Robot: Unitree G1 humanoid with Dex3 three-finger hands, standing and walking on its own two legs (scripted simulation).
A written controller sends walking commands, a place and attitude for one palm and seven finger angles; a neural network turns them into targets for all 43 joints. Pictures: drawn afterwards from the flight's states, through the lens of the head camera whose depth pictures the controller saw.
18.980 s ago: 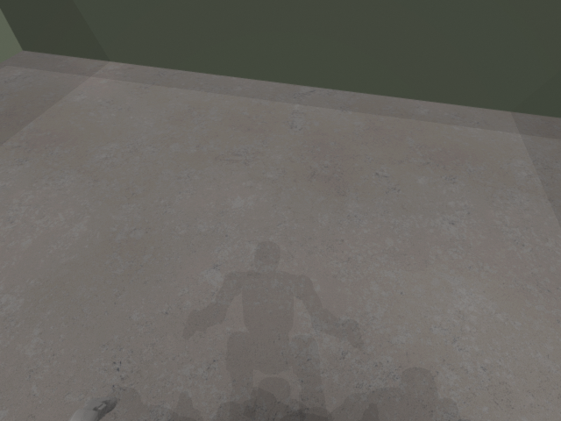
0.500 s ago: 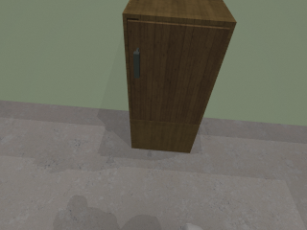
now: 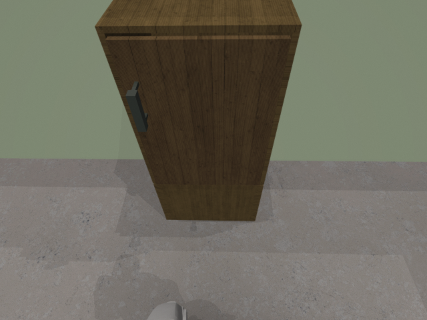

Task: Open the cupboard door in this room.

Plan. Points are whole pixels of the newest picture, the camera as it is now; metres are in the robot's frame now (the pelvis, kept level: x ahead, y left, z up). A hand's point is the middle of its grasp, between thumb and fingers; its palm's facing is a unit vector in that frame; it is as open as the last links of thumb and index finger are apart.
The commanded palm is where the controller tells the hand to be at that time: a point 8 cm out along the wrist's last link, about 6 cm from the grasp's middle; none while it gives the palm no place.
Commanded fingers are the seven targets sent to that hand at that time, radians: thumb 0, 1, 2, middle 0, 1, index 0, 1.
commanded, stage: come to a stop and stand still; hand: left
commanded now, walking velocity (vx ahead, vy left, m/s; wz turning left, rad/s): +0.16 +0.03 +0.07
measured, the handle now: (139, 106) +0.62 +0.23 +0.02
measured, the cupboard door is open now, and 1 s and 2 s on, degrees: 0 0 0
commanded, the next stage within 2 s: look again from close up in 1.42 s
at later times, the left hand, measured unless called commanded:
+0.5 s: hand out of the picture +0.08 +0.20 -0.18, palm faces +0.03 -0.97 -0.25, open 7.4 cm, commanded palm none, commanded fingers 0.00 0.90 0.90 -0.20 -0.30 -0.20 -0.30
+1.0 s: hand out of the picture +0.05 +0.16 -0.16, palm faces +0.09 -0.96 -0.27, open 7.4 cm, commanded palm none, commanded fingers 0.00 0.90 0.90 -0.20 -0.30 -0.20 -0.30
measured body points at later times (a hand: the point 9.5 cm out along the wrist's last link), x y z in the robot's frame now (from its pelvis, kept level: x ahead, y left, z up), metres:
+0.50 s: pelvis +0.06 +0.00 +0.00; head +0.11 +0.00 +0.44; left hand +0.08 +0.25 -0.16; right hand +0.16 -0.22 -0.15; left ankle +0.10 +0.13 -0.74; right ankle +0.03 -0.13 -0.69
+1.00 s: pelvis +0.03 -0.03 +0.01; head +0.07 -0.06 +0.45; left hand +0.04 +0.21 -0.13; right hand +0.07 -0.29 -0.16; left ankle -0.01 +0.12 -0.70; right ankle +0.05 -0.14 -0.74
